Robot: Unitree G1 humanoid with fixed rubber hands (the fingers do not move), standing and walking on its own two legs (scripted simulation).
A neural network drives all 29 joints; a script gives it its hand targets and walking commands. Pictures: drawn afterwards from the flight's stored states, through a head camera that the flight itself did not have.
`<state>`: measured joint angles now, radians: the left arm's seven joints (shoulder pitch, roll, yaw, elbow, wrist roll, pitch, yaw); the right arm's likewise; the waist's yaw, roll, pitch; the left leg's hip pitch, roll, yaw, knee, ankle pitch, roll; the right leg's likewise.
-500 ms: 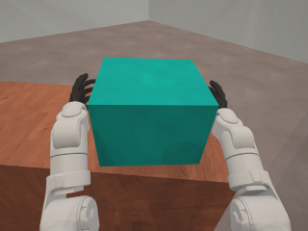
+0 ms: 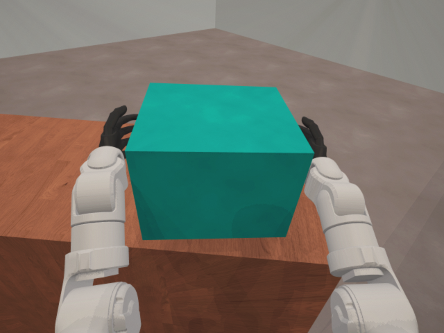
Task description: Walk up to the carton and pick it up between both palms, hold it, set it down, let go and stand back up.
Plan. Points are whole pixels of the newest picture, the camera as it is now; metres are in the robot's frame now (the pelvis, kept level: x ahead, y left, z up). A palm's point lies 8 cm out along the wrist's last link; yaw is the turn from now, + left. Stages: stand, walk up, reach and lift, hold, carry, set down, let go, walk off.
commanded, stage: hold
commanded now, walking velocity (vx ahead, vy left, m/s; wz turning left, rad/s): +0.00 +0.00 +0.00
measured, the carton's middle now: (215, 156) +0.40 +0.01 +0.17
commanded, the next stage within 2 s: none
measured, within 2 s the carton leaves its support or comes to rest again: neither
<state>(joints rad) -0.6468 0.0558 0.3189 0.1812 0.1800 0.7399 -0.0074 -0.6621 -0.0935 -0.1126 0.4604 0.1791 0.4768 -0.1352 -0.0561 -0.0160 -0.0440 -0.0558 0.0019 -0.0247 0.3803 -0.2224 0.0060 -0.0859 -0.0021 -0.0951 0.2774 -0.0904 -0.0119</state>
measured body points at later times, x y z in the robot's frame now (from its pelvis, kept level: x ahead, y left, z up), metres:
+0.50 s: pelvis +0.00 +0.00 +0.00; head -0.06 +0.02 +0.45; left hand +0.37 +0.18 +0.22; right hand +0.37 -0.17 +0.20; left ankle +0.00 +0.11 -0.75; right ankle +0.05 -0.11 -0.75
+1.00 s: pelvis +0.00 +0.00 +0.00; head -0.06 +0.01 +0.45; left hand +0.37 +0.18 +0.22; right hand +0.37 -0.17 +0.20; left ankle +0.00 +0.11 -0.75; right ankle +0.05 -0.11 -0.75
